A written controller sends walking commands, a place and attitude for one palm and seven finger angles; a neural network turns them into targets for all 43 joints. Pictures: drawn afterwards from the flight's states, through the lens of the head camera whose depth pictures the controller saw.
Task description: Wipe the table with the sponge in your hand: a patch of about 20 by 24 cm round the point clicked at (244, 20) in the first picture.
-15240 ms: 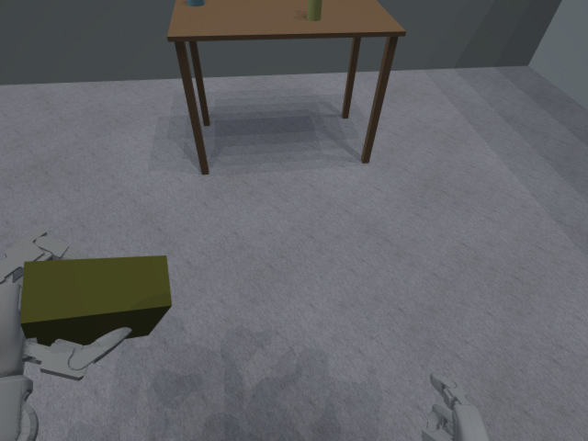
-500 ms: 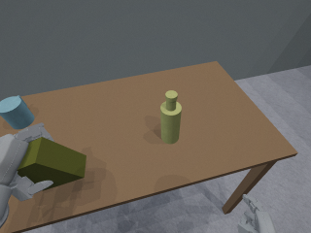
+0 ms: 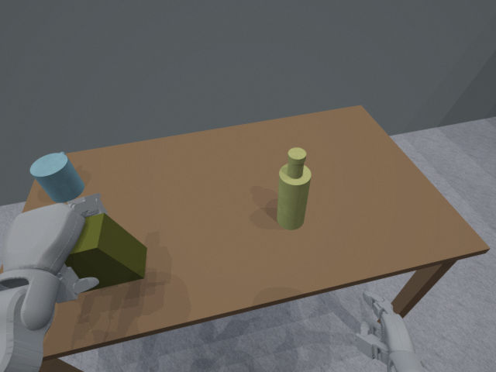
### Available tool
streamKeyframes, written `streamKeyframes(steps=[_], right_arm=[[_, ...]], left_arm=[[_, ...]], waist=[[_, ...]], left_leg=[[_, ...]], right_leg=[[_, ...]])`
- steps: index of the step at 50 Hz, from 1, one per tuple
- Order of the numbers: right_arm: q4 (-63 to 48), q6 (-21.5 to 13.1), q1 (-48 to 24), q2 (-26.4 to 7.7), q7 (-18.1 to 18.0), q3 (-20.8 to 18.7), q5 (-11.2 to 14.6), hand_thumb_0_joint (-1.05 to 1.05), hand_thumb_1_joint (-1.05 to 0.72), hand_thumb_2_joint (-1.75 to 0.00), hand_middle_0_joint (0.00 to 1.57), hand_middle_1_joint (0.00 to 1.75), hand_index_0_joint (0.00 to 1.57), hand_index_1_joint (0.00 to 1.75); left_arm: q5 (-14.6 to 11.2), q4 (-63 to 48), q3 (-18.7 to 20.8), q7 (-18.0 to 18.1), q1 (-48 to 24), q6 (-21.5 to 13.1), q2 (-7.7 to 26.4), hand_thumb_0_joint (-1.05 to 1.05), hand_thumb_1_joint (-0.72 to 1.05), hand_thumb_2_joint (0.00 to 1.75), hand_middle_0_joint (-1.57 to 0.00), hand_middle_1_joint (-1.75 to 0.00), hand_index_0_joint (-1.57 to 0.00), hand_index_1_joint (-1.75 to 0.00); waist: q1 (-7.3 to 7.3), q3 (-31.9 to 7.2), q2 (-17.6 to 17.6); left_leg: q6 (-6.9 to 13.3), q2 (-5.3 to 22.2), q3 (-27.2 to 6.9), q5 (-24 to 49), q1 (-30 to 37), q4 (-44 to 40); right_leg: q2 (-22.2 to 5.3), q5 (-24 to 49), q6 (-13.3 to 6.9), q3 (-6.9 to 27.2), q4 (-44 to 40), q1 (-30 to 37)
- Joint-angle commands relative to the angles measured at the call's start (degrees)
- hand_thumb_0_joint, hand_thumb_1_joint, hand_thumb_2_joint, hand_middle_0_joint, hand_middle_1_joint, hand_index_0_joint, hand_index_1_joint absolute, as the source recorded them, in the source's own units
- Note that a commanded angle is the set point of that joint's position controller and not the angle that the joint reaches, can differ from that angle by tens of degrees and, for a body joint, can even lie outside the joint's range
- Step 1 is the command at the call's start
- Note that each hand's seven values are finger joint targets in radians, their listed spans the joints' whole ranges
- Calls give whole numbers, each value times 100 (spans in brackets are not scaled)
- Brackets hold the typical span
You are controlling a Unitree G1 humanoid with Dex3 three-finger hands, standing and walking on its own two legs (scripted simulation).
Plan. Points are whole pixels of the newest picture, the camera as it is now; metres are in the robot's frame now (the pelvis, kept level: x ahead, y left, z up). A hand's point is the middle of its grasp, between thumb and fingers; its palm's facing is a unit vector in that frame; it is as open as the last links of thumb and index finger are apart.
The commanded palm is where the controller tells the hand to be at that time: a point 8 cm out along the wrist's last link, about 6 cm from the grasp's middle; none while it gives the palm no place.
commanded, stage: turn the palm down, sponge in hand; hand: left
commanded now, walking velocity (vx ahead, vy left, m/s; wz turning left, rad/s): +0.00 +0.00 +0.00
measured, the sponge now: (93, 262) +0.22 +0.28 +0.08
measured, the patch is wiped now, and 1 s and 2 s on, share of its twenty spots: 0.00 0.00 0.00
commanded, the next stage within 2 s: move the sponge above the wiping area in 0.66 s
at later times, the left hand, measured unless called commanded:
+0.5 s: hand (83, 258) +0.21 +0.27 +0.12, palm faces +0.06 -0.06 -1.00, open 9.6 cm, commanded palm +0.18 +0.26 +0.19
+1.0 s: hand (94, 255) +0.22 +0.26 +0.11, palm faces +0.03 -0.08 -1.00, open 9.6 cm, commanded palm +0.19 +0.26 +0.18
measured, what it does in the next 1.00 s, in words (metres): stands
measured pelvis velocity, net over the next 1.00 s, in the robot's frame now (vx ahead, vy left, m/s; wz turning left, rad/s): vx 0.00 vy -0.02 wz -0.01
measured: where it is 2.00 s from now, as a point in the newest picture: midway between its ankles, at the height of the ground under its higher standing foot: outside the picture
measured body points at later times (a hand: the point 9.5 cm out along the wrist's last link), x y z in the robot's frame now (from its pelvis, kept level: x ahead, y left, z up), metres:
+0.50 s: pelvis -0.01 -0.02 +0.00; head -0.02 -0.07 +0.45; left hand +0.20 +0.27 +0.17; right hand +0.23 -0.21 -0.08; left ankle +0.04 +0.13 -0.73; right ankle -0.02 -0.15 -0.73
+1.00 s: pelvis +0.00 -0.02 +0.01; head +0.00 -0.05 +0.45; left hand +0.22 +0.27 +0.16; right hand +0.24 -0.21 -0.08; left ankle +0.04 +0.13 -0.73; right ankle -0.02 -0.15 -0.73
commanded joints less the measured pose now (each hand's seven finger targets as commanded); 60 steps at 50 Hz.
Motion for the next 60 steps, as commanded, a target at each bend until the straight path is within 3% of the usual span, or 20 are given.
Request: streamKeyframes(steps=[1,3,4,6,13,14,18,20,24,28,29,33,35,43,44,48,49,53,54,60], right_arm=[[-916,-310,-1171,-643,7,-203,-20,0,-90,-90,20,30,20,30],[-966,-344,-1550,-586,38,-124,35,0,-90,-90,20,30,20,30],[-964,-346,-1374,-609,27,-147,27,0,-90,-90,20,30,20,30],[-893,-329,-1372,-666,26,-174,5,0,-90,-90,20,30,20,30],[-835,-390,-1704,-598,89,-143,-24,0,-90,-90,20,30,20,30],[-827,-397,-1497,-583,82,-168,-21,0,-90,-90,20,30,20,30],[-775,-420,-1708,-586,78,-194,-7,0,-90,-90,20,30,20,30],[-721,-424,-1517,-610,62,-208,-8,0,-90,-90,20,30,20,30],[-774,-465,-1629,-634,52,-191,-24,0,-90,-90,20,30,20,30],[-750,-492,-1787,-606,50,-171,-28,0,-90,-90,20,30,20,30],[-747,-501,-1578,-612,46,-210,-39,0,-90,-90,20,30,20,30],[-716,-500,-1712,-595,75,-217,-36,0,-90,-90,20,30,20,30],[-682,-493,-1486,-611,56,-254,-39,0,-90,-90,20,30,20,30],[-752,-480,-1786,-596,104,-196,-20,0,-90,-90,20,30,20,30],[-754,-485,-1574,-616,102,-218,-35,0,-90,-90,20,30,20,30],[-737,-478,-1665,-617,104,-225,-44,0,-90,-90,20,30,20,30],[-765,-475,-1497,-627,96,-224,-67,0,-90,-90,20,30,20,30],[-711,-435,-1645,-626,85,-235,-35,0,-90,-90,20,30,20,30],[-699,-422,-1515,-642,76,-222,-48,0,-90,-90,20,30,20,30],[-677,-476,-1442,-627,54,-256,-28,0,-90,-90,20,30,20,30]], left_arm=[[397,-813,881,278,-1166,119,1193,0,10,130,-120,-160,-120,-160],[481,-861,843,190,-1264,241,1165,0,10,130,-120,-160,-120,-160],[494,-832,506,127,-1299,252,929,0,10,130,-120,-160,-120,-160],[695,-726,474,24,-1344,253,1071,0,10,130,-120,-160,-120,-160],[1176,-787,839,24,-1715,196,1463,0,10,130,-120,-160,-120,-160],[1081,-725,535,39,-1683,166,1113,0,10,130,-120,-160,-120,-160],[971,-562,835,66,-1544,144,1242,0,10,130,-120,-160,-120,-160],[970,-398,559,33,-1636,139,1061,0,10,130,-120,-160,-120,-160],[1000,-463,432,-46,-1714,166,986,0,10,130,-120,-160,-120,-160],[1061,-487,709,-76,-1693,117,1245,0,10,130,-120,-160,-120,-160],[1025,-516,467,-70,-1685,70,986,0,10,130,-120,-160,-120,-160],[1062,-606,802,30,-1673,37,1229,0,10,130,-120,-160,-120,-160],[1014,-382,637,49,-1609,50,1059,0,10,130,-120,-160,-120,-160],[1115,-498,543,-18,-1531,221,977,0,10,130,-120,-160,-120,-160],[1099,-542,261,-29,-1595,198,737,0,10,130,-120,-160,-120,-160],[1181,-576,694,37,-1494,171,1140,0,10,130,-120,-160,-120,-160],[1176,-558,441,45,-1587,167,905,0,10,130,-120,-160,-120,-160],[1158,-424,754,134,-1578,204,1145,0,10,130,-120,-160,-120,-160],[1167,-314,513,130,-1784,209,967,0,10,130,-120,-160,-120,-160],[1186,-284,290,79,-1725,107,813,0,10,130,-120,-160,-120,-160]], waist=[[80,-1075,338],[134,-909,401],[58,-894,317],[76,-916,273],[229,-982,300],[142,-986,179],[196,-815,61],[105,-834,-115],[144,-874,-35],[195,-803,-82],[121,-892,-118],[187,-897,98],[135,-878,-161],[223,-852,87],[144,-919,120],[212,-947,58],[185,-1036,9],[197,-881,158],[148,-913,125],[94,-1033,154]], left_leg=[[141,-116,-163,741,755,-742],[142,-162,-186,565,746,-823],[169,-157,-131,536,701,-812],[199,-181,-188,596,788,-850],[226,-292,-220,735,946,-825],[235,-251,-112,789,936,-768],[230,-271,-116,778,1038,-795],[232,-248,-67,815,1010,-786],[264,-276,-10,800,1037,-785],[252,-319,-87,815,1112,-809],[274,-256,24,887,1112,-742],[241,-285,-47,1023,1182,-778],[246,-245,7,1029,1118,-771],[241,-281,-72,1085,1133,-860],[255,-239,23,1114,1107,-828],[241,-256,-84,1161,1165,-857],[259,-239,2,1235,1143,-829],[235,-251,-55,1118,1178,-860],[237,-245,-10,1108,1121,-855],[244,-224,-61,1126,1218,-888]], right_leg=[[312,470,-391,-39,-522,-16],[380,389,-438,51,-559,24],[316,385,-403,-40,-575,3],[299,413,-403,36,-640,29],[405,409,-525,311,-748,152],[317,434,-465,84,-734,116],[366,422,-478,341,-901,67],[271,440,-405,223,-897,60],[256,487,-411,229,-896,86],[334,455,-461,466,-971,51],[261,569,-408,253,-899,71],[335,698,-481,451,-917,131],[249,734,-395,279,-893,134],[343,776,-481,338,-847,166],[276,841,-436,117,-788,177],[372,854,-496,317,-816,231],[299,957,-450,89,-761,255],[375,810,-498,326,-860,195],[317,793,-465,109,-838,170],[309,809,-444,90,-827,209]])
